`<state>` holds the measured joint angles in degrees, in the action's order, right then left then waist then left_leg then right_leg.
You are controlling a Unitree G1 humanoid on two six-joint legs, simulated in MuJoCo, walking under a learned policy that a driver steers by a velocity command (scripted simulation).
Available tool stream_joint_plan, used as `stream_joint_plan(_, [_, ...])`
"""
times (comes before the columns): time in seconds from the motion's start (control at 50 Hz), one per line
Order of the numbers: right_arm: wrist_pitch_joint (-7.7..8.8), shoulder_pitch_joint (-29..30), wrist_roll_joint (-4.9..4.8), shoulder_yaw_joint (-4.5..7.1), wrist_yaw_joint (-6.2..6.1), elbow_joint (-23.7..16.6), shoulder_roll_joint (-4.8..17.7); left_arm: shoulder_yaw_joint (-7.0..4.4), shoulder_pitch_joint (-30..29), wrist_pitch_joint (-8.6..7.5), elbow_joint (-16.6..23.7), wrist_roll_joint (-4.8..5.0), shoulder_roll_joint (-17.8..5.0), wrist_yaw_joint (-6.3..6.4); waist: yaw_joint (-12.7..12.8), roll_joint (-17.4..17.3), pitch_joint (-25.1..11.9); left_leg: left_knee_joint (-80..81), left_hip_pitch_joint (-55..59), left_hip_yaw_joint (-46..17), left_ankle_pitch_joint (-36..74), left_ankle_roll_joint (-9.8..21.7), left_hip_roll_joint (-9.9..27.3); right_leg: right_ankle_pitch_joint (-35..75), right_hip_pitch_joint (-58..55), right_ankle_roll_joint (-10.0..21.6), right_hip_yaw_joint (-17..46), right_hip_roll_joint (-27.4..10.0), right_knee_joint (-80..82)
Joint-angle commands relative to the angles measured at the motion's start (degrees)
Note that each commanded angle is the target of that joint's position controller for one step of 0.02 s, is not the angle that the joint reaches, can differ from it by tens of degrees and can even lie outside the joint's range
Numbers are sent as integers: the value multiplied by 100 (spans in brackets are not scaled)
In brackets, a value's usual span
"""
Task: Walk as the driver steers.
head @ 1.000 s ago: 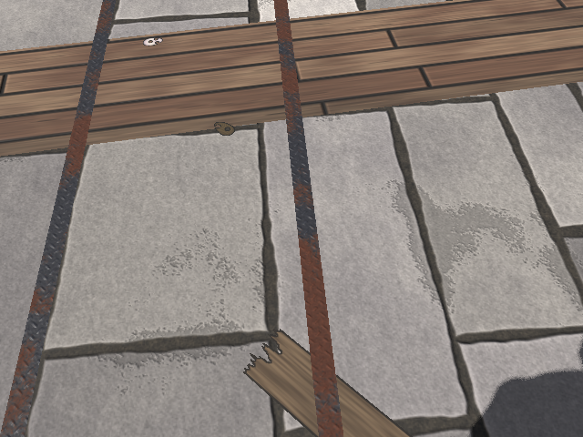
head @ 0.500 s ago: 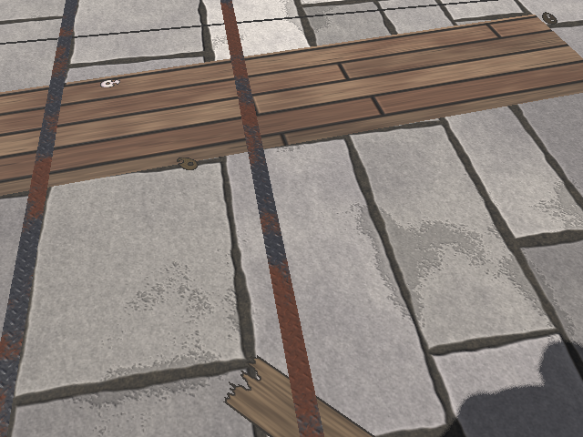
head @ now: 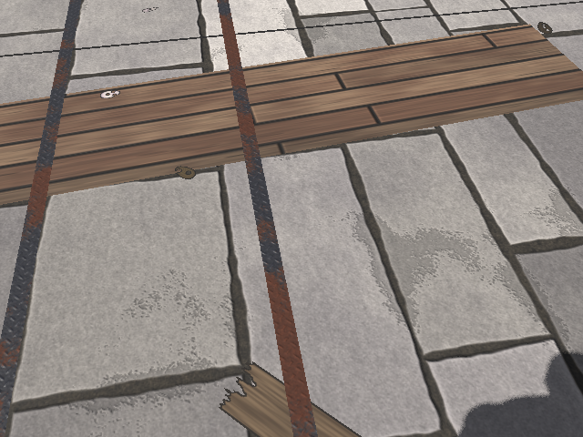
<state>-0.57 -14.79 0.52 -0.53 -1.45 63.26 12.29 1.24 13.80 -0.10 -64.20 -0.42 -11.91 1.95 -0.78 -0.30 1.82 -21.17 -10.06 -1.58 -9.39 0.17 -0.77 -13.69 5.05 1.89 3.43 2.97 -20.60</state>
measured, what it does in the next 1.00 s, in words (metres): walks ahead: right foot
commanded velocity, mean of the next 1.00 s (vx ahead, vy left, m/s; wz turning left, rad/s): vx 0.38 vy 0.00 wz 0.03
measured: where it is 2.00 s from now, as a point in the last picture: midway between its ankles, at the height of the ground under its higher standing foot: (244, 286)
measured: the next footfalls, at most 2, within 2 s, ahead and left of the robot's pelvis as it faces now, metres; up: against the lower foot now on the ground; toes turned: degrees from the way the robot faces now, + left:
right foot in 0.74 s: +0.44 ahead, -0.02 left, +0.00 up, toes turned -3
left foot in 1.30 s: +0.72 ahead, +0.14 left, +0.00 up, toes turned +17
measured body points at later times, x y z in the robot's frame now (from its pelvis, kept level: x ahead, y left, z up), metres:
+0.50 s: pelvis +0.13 +0.05 +0.00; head +0.15 +0.07 +0.45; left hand +0.21 +0.30 -0.15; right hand +0.06 -0.18 -0.14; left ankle +0.06 +0.12 -0.75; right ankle +0.15 -0.08 -0.67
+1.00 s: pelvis +0.41 +0.02 +0.00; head +0.43 +0.02 +0.45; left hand +0.39 +0.27 -0.15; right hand +0.49 -0.22 -0.15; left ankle +0.45 +0.17 -0.66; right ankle +0.40 -0.02 -0.75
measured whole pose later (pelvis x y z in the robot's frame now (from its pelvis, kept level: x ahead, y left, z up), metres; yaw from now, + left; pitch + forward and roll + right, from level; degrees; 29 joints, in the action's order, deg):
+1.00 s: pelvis +0.41 +0.02 +0.00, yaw +3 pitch -1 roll -1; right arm 2.3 -12.6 1.7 2.3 1.2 55.9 12.0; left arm -2.4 20.8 -5.9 -61.0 -1.0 -11.8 0.1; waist 0.1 -1.6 2.7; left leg -63.1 -33.7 -2.2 -11.6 4.4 4.4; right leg -10.9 5.3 7.0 -8.4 5.7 -16.6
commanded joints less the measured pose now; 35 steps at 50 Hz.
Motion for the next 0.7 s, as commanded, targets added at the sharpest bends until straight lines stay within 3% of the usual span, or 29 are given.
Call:
stream_joint_plan(0.02, [31, -243, 7, 65, -23, -36, 504, -75, 301, -33, 45, -7, -558, 21, 25, 77, 46, 235, 226, -451, -60, 163, 452, -6, 530, 177, 564, -647, 535])
stream_joint_plan(0.08, [-11, -144, 72, 123, 13, -134, 551, -225, 484, 49, 67, -19, -862, 10, 126, 453, 378, -508, -501, -89, -1947, 302, -25, -2577, 810, 535, 988, -690, 721])
stream_joint_plan(0.12, [23, 115, 167, 84, 81, -319, 295, -321, 833, 68, 18, -36, -975, -3, 292, 861, 806, -1380, -1316, 289, -1844, 304, -183, -3536, 727, 945, 1910, -1342, 1208])
stream_joint_plan(0.14, [78, 189, 201, 76, 106, -403, 249, -354, 876, 48, 17, -44, -961, -3, 302, 923, 935, -1795, -1571, 368, -1505, 317, -9, -3449, 698, 1126, 2240, -1675, 1370])
stream_joint_plan(0.18, [212, 292, 172, 126, 150, -553, 371, -395, 866, -38, 64, -91, -929, -31, 268, 769, 901, -2111, -1864, 279, -1581, 362, 199, -2739, 464, 1238, 2279, -1823, 1388])
stream_joint_plan(0.22, [332, 182, 115, 157, 202, -629, 365, -439, 757, -123, 111, -74, -951, -54, 120, 747, 831, -1603, -1493, 366, -1519, 424, 232, -2153, 520, 1147, 1864, -1668, 1148])
stream_joint_plan(0.26, [409, -632, 40, 191, 190, -370, 238, -445, 393, -164, 240, -8, -854, -76, -334, 552, 693, -497, 236, 660, -845, 460, -86, -1686, 1442, 880, 1193, -1193, 582])
stream_joint_plan(0.28, [438, -1251, 48, 259, 149, -153, 364, -413, 267, -210, 339, -40, -706, -86, -551, 161, 548, -155, 1266, 319, -877, 463, 9, -1362, 2084, 727, 818, -880, -133])
stream_joint_plan(0.3, [488, -1997, 118, 395, 89, -41, 892, -286, 126, -286, 535, -15, -269, -141, -814, -1179, 209, 905, 2075, -1740, -2252, 725, 1315, -1148, 2890, 433, -113, -151, -2004])
stream_joint_plan(0.32, [429, -2552, 32, 508, 112, 181, 1302, -329, 30, -321, 733, -114, -432, -184, -772, -1666, 183, 1488, 2083, -3508, -3088, 1162, 2223, -1855, 3666, 375, -470, 159, -3308])
stream_joint_plan(0.34, [404, -1954, 56, 423, 115, 37, 943, -385, -84, -326, 738, -219, -668, -225, -402, -736, 639, 1435, 1514, -3308, -3242, 1221, 2209, -1484, 3814, 452, -165, -277, -4079])
stream_joint_plan(0.36, [450, -1388, 68, 371, 150, -190, 741, -353, -90, -359, 698, -186, -495, -293, -182, -329, 841, 1449, 1079, -2769, -2777, 1152, 1971, -877, 3766, 461, -83, -501, -4236])
stream_joint_plan(0.38, [500, -1068, 70, 343, 158, -316, 652, -332, -6, -396, 650, -137, -377, -341, -23, -244, 789, 1530, 919, -2212, -2042, 1050, 1708, -421, 3565, 405, -101, -644, -4166])
stream_joint_plan(0.42, [595, -1068, 50, 266, 129, -300, 450, -365, 5, -368, 630, -176, -429, -398, 69, -289, 576, 1523, 1005, -1378, -553, 923, 1350, 45, 3382, 260, -295, -718, -4045])
stream_joint_plan(0.46, [643, -1458, 27, 227, 111, -140, 396, -382, -116, -302, 699, -169, -415, -405, 61, -385, 408, 1314, 1295, -868, 1042, 897, 1221, 199, 3529, 163, -517, -659, -4039])
stream_joint_plan(0.5, [651, -1705, 21, 190, 97, -51, 361, -363, -526, -253, 878, -153, -340, -398, 2, -417, 408, 1228, 1329, -544, 2002, 903, 1134, 326, 3687, 75, -698, -607, -3844])
stream_joint_plan(0.56, [641, -1756, 40, 139, 70, -41, 322, -289, -1367, -231, 1245, -116, -223, -401, -116, -463, 611, 1282, 1095, -257, 2589, 898, 992, 631, 3583, 15, -953, -480, -2874])
stream_joint_plan(0.62, [650, -1826, 48, 133, 36, 0, 399, -218, -1842, -238, 1476, -58, -152, -388, -189, -570, 690, 1297, 1020, -100, 3123, 886, 1011, 914, 2976, 133, -1168, -285, -1779])
stream_joint_plan(0.66, [670, -1732, 51, 152, 24, 13, 497, -250, -1711, -251, 1525, -48, -283, -339, -38, -605, 577, 1048, 1203, -30, 4102, 854, 1146, 902, 2463, 343, -1198, -152, -1429])
stream_joint_plan(0.7, [677, -1525, 52, 192, 2, -19, 624, -359, -912, -303, 1334, -53, -512, -258, 362, -620, 106, 72, 1472, 74, 5495, 772, 1204, 651, 1584, 577, -1162, 98, -1297])
Velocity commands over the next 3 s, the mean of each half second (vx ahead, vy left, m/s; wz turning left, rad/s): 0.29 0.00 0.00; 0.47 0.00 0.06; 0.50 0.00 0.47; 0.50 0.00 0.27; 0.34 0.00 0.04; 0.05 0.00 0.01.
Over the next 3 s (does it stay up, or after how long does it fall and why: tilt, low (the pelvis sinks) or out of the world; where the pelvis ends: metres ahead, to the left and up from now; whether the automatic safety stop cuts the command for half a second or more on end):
stays up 1.18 0.26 0.00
